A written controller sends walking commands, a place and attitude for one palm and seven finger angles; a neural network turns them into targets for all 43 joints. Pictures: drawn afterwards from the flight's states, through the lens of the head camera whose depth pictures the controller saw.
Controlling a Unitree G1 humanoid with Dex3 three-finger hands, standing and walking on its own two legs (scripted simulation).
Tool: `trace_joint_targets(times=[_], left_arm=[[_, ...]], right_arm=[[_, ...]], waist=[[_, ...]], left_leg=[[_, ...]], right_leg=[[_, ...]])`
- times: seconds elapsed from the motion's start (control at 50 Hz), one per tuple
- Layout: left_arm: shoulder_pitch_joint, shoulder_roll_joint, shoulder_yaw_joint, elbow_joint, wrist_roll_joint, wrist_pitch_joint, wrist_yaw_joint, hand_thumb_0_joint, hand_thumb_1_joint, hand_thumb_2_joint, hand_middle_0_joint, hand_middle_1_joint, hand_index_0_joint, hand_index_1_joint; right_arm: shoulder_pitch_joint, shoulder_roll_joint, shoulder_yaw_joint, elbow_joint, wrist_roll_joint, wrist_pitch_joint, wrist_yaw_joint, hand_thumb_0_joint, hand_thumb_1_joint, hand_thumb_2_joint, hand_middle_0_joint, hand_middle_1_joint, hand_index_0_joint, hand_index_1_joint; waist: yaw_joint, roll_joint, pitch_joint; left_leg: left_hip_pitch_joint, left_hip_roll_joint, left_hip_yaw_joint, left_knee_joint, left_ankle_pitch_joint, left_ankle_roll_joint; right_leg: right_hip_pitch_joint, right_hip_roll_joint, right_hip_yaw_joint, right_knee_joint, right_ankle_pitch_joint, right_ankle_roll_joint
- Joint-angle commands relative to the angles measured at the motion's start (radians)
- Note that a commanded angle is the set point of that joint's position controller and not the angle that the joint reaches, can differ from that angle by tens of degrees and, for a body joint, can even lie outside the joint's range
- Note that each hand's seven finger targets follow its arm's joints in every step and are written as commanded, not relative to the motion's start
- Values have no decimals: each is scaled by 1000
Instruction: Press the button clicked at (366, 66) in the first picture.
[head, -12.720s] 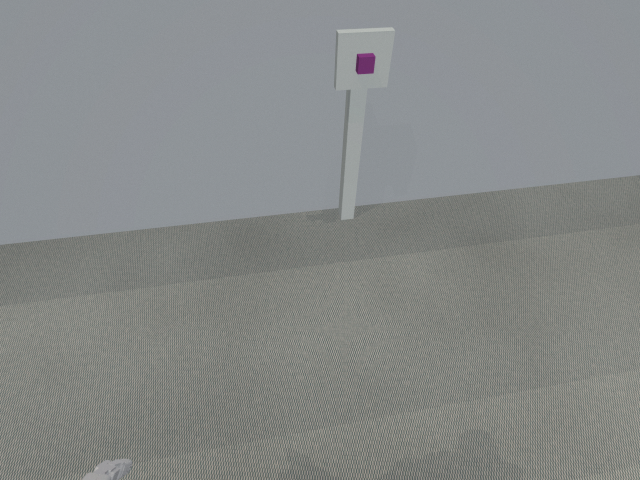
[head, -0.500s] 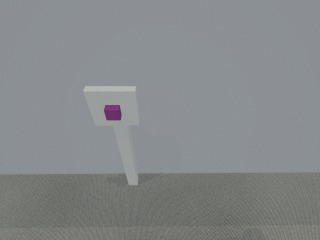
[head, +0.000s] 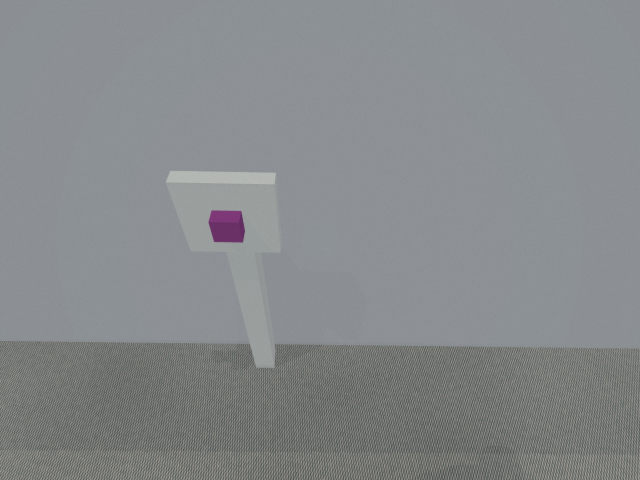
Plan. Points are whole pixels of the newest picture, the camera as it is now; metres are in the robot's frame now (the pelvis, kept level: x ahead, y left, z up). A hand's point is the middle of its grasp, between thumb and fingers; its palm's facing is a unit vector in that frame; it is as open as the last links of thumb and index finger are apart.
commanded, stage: shuffle to correct the standing spot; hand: left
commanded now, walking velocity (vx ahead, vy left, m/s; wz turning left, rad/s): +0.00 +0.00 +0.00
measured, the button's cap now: (227, 225) +0.53 +0.21 -0.04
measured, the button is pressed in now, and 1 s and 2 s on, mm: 0 0 0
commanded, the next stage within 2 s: come to a stop and stand still in 0.18 s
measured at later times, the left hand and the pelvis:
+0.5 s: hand out of the picture +0.03 +0.17 -0.19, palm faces +0.06 -0.98 -0.17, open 7.4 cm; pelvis +0.07 +0.01 -0.01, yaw +1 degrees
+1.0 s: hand out of the picture +0.08 +0.19 -0.18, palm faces +0.08 -0.98 -0.20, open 7.3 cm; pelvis +0.04 +0.01 +0.00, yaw +2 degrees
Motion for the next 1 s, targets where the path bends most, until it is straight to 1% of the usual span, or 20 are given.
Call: trace_joint_targets(times=[0.0, 0.08, 0.14, 0.24, 0.3, 0.34, 0.36, 0.38, 0.4, 0.46, 0.5, 0.56, 0.6, 0.62, 0.72, 0.78, 0.82, 0.84, 0.86, 0.98], left_arm=[[68, 98, 20, -27, -3, -13, 5, 0, 900, 900, -200, -300, -200, -300], [76, 97, 28, -26, 5, -1, -3, 0, 900, 900, -200, -300, -200, -300], [89, 105, 37, -33, 7, -2, -10, 0, 900, 900, -200, -300, -200, -300], [173, 134, 57, -15, 6, -16, -9, 0, 900, 900, -200, -300, -200, -300], [183, 130, 60, -10, 7, -19, -1, 0, 900, 900, -200, -300, -200, -300], [135, 92, 47, -25, 4, -13, 5, 0, 900, 900, -200, -300, -200, -300], [115, 65, 39, -37, -2, -16, 11, 0, 900, 900, -200, -300, -200, -300], [81, 59, 35, -47, -12, -15, 19, 0, 900, 900, -200, -300, -200, -300], [70, 71, 39, -50, -17, -9, 23, 0, 900, 900, -200, -300, -200, -300], [17, 83, 51, -69, -5, 1, 13, 0, 900, 900, -200, -300, -200, -300], [102, 82, 62, -58, 0, 5, 9, 0, 900, 900, -200, -300, -200, -300], [162, 149, 73, -55, 3, 3, 13, 0, 900, 900, -200, -300, -200, -300], [150, 162, 73, -63, 8, 8, 16, 0, 900, 900, -200, -300, -200, -300], [136, 156, 69, -70, 14, 10, 20, 0, 900, 900, -200, -300, -200, -300], [36, 162, 71, -128, 13, 14, 26, 0, 900, 900, -200, -300, -200, -300], [-20, 146, 71, -154, -3, 23, 22, 0, 900, 900, -200, -300, -200, -300], [-8, 79, 59, -177, -10, 34, 18, 0, 900, 900, -200, -300, -200, -300], [-21, 84, 57, -169, -2, 39, 20, 0, 900, 900, -200, -300, -200, -300], [-29, 81, 57, -161, 1, 45, 19, 0, 900, 900, -200, -300, -200, -300], [29, 73, 46, -110, 5, 25, -2, 0, 900, 900, -200, -300, -200, -300]], right_arm=[[54, -80, -14, -23, 0, -12, 1, 0, -900, -900, 200, 300, 200, 300], [67, -89, -21, -21, -9, -3, 8, 0, -900, -900, 200, 300, 200, 300], [66, -82, -26, -37, -13, -3, 14, 0, -900, -900, 200, 300, 200, 300], [49, -55, -24, -62, -10, -19, 15, 0, -900, -900, 200, 300, 200, 300], [35, -33, -20, -68, -8, -22, 12, 0, -900, -900, 200, 300, 200, 300], [141, -58, -19, -13, -4, -30, 4, 0, -900, -900, 200, 300, 200, 300], [218, -101, -28, 13, -4, -32, -8, 0, -900, -900, 200, 300, 200, 300], [253, -122, -29, 34, 1, -26, -19, 0, -900, -900, 200, 300, 200, 300], [225, -120, -26, 38, 4, -17, -24, 0, -900, -900, 200, 300, 200, 300], [157, -131, -41, 1, -1, -7, -29, 0, -900, -900, 200, 300, 200, 300], [107, -133, -49, -34, 7, -3, -31, 0, -900, -900, 200, 300, 200, 300], [97, -93, -63, -75, 13, 5, -23, 0, -900, -900, 200, 300, 200, 300], [56, -32, -61, -86, 14, 19, -18, 0, -900, -900, 200, 300, 200, 300], [27, -22, -59, -97, 13, 24, -16, 0, -900, -900, 200, 300, 200, 300], [28, -9, -54, -98, 12, 29, 2, 0, -900, -900, 200, 300, 200, 300], [110, -38, -53, -66, 4, 16, 6, 0, -900, -900, 200, 300, 200, 300], [71, -135, -62, -103, -10, 5, 3, 0, -900, -900, 200, 300, 200, 300], [22, -128, -58, -111, -13, 7, 3, 0, -900, -900, 200, 300, 200, 300], [-19, -123, -54, -122, -12, 1, -3, 0, -900, -900, 200, 300, 200, 300], [-43, -149, -56, -134, -8, -3, -3, 0, -900, -900, 200, 300, 200, 300]], waist=[[-4, 6, 31], [-6, -9, 74], [-4, -10, 111], [18, -124, 82], [13, -110, 94], [-33, 67, 20], [-52, 198, -28], [-61, 303, -26], [-48, 332, -6], [-39, 172, 69], [9, 91, 19], [15, -72, -95], [33, -210, -43], [42, -235, -35], [4, -173, -64], [-39, -62, -67], [-10, 235, -40], [-8, 210, -6], [4, 256, 32], [21, 107, -18]], left_leg=[[-15, 73, -57, -66, 199, 39], [-60, 67, -56, -55, -46, 56], [-113, 56, -56, -31, -114, 63], [-215, 4, 25, 168, -33, 54], [-206, 6, 41, 160, -60, 43], [46, 76, -39, 30, 444, 60], [175, 171, -129, 49, 859, 110], [259, 240, -190, 32, 1250, 160], [307, 272, -185, 25, 1427, 181], [259, 232, -131, 18, 1235, 160], [146, 179, -77, 70, 1036, 109], [-61, 40, 8, 164, 324, 35], [-181, -16, 21, 312, -225, 11], [-202, -14, -1, 378, -305, 12], [-156, -23, 17, 241, -172, 1], [75, 15, 10, -30, 185, 10], [0, 278, -278, -134, 552, 169], [-66, 283, -265, -175, 469, 207], [-115, 274, -259, -200, 421, 217], [-40, 177, -149, -123, 301, 163]], right_leg=[[-12, -103, 97, -92, 241, -16], [-59, -83, 99, -95, -99, -32], [-80, -87, 118, -100, -188, -48], [44, -167, 187, -114, 0, -97], [64, -205, 183, -76, 335, -125], [-25, -98, 29, 114, 482, -48], [-108, -50, -28, 201, 354, -7], [-195, -21, -36, 251, 10, 12], [-259, -32, -8, 265, -202, 13], [-255, -36, -22, 143, -163, 12], [-81, -45, -31, 13, 169, 10], [136, -234, 109, 82, 938, -72], [149, -314, 158, 20, 1093, -158], [129, -331, 174, 2, 1088, -188], [87, -265, 117, -3, 845, -164], [-83, -182, 69, 67, 426, -71], [-144, -41, -12, 201, -141, 23], [-129, -35, 17, 301, -255, 16], [-136, -51, 46, 346, -260, 16], [-46, -53, 24, 55, -53, 27]])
